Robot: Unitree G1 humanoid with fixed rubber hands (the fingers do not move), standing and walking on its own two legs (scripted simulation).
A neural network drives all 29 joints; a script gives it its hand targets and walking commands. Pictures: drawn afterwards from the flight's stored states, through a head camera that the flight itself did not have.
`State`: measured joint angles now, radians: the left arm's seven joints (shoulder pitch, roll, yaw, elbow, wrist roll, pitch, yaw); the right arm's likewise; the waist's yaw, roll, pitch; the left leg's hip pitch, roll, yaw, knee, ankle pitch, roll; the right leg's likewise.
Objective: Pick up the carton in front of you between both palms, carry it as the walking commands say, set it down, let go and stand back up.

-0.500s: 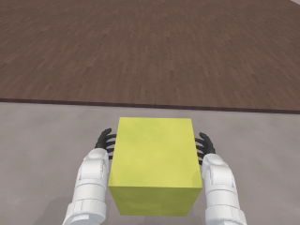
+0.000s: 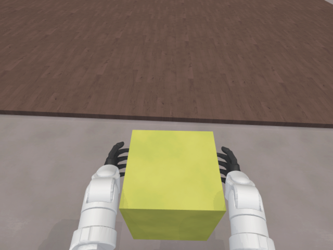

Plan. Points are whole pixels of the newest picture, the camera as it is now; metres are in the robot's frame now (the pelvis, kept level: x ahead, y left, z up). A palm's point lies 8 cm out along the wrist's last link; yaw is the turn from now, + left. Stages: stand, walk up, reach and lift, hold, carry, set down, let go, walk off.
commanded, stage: reach and lift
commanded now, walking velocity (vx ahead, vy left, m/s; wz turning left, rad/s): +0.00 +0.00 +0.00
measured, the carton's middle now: (171, 187) +0.29 +0.00 -0.04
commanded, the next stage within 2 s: hold in 0.28 s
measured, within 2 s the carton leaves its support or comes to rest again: neither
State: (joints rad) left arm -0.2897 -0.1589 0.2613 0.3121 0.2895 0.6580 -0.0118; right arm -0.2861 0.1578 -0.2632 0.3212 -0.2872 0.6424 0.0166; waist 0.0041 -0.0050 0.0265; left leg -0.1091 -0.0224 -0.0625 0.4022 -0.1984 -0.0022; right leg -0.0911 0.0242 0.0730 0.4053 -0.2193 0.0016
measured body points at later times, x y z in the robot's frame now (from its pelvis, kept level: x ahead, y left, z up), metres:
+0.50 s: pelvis +0.00 +0.00 +0.00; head -0.05 +0.00 +0.45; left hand +0.29 +0.15 +0.04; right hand +0.29 -0.15 +0.04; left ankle +0.02 +0.12 -0.74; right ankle +0.01 -0.12 -0.74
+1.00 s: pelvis -0.01 +0.00 +0.00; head -0.05 +0.00 +0.45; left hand +0.29 +0.15 +0.04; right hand +0.29 -0.15 +0.04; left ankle +0.02 +0.12 -0.74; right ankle +0.01 -0.12 -0.74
